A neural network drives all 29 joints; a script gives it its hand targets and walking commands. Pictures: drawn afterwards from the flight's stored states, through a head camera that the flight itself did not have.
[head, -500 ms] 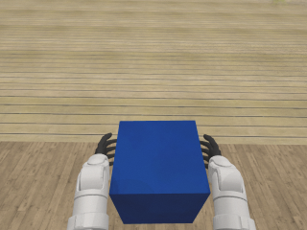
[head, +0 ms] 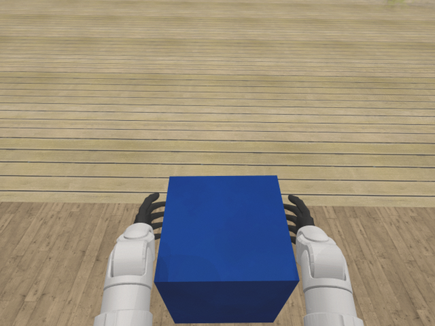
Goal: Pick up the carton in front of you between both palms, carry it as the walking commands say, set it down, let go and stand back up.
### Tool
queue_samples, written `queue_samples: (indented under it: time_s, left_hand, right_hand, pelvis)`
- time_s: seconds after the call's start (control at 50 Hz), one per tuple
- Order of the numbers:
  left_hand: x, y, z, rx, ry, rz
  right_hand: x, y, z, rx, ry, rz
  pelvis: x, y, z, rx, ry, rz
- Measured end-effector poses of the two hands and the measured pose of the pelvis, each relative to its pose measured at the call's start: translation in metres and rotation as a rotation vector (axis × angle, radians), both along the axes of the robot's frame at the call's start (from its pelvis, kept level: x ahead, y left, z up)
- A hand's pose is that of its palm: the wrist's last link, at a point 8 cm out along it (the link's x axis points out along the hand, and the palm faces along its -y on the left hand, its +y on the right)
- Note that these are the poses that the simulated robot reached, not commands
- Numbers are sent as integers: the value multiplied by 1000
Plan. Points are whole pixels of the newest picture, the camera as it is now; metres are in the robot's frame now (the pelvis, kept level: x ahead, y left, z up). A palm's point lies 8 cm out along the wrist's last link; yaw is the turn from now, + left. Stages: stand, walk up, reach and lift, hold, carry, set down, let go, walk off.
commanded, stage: hold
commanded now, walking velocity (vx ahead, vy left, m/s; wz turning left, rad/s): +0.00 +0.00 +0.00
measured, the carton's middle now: (223, 252) +0.28 +0.00 -0.02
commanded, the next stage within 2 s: carry in 0.20 s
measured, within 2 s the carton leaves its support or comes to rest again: neither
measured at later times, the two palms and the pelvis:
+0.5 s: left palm (150, 197) +0.34 +0.14 +0.09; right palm (306, 203) +0.33 -0.16 +0.08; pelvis +0.06 +0.00 -0.02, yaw -3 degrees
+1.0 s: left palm (172, 132) +0.55 +0.13 +0.09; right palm (295, 144) +0.50 -0.17 +0.09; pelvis +0.30 +0.01 +0.00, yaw -5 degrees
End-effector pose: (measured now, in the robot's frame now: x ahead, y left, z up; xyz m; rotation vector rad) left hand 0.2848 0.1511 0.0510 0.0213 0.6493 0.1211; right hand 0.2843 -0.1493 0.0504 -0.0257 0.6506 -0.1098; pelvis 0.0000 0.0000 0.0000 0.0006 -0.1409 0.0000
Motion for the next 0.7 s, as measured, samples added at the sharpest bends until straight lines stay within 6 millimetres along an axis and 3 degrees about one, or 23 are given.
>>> queue_samples:
  time_s: [0.24,0.36,0.48,0.56,0.62,0.7]
  left_hand:
    - [1,0,0,-6,-3,3]
    - [20,-2,15,-17,-68,1]
    - [48,-6,32,-37,-135,0]
    - [74,-20,38,-43,-128,-11]
    - [91,-26,34,-58,-95,-4]
    - [106,-17,26,-75,-41,54]
  right_hand:
    - [1,0,0,7,-3,-6]
    - [15,-2,14,17,-68,-27]
    - [40,-5,32,31,-135,-50]
    - [60,-18,34,46,-128,-85]
    - [76,-25,32,48,-96,-102]
    - [104,-17,31,55,-42,-81]
  pelvis:
    - [-1,0,-3,-1,45,-6]
    - [12,1,-7,0,141,-13]
    - [48,1,-15,11,200,-36]
    - [80,-7,-17,-8,227,-44]
    - [105,-14,-17,-10,248,-15]
    - [141,-13,-11,20,260,-16]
